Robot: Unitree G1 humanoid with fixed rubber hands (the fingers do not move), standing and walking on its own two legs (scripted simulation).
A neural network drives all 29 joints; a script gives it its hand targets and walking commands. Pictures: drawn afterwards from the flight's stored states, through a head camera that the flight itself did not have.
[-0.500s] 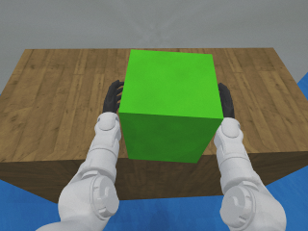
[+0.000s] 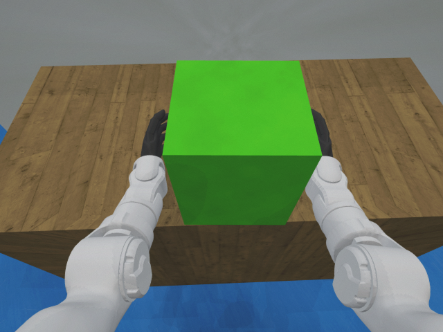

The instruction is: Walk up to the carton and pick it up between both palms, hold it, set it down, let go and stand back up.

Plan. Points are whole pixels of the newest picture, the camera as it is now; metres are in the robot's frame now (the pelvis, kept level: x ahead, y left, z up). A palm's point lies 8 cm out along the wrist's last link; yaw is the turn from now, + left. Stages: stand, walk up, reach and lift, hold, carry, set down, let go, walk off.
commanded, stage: set down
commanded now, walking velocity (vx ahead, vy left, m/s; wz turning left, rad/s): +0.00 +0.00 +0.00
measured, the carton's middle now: (236, 150) +0.45 +0.03 +0.04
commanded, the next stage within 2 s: none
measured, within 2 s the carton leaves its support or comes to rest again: neither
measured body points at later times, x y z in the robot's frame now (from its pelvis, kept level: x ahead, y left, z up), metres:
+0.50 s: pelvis -0.04 +0.00 -0.01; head +0.04 +0.03 +0.43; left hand +0.43 +0.23 +0.08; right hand +0.45 -0.15 +0.10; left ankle +0.00 +0.08 -0.73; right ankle -0.02 -0.11 -0.73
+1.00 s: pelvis -0.04 -0.01 +0.01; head +0.01 +0.01 +0.45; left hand +0.43 +0.22 +0.16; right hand +0.44 -0.18 +0.16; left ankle +0.00 +0.08 -0.73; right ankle -0.02 -0.11 -0.73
